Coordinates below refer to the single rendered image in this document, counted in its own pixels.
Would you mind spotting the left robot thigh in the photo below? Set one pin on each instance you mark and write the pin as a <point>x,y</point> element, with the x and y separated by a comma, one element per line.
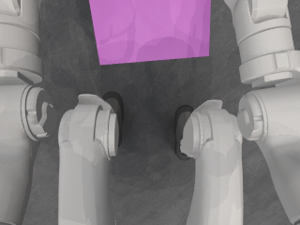
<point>84,192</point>

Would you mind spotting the robot left forearm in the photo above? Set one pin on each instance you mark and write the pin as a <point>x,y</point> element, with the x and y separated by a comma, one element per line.
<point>20,37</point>

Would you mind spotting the robot right shin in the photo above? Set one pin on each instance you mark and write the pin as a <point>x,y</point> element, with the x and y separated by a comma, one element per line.
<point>210,104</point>

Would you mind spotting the carton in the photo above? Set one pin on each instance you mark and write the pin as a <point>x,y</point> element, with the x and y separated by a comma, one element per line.
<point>131,31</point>

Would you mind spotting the robot right forearm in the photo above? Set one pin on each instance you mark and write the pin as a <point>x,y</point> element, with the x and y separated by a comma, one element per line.
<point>264,36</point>

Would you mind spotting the left robot upper arm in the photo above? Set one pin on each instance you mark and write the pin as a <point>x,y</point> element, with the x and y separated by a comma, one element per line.
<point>27,116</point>

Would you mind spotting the right robot upper arm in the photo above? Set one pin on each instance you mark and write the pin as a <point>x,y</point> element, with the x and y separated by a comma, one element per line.
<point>271,118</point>

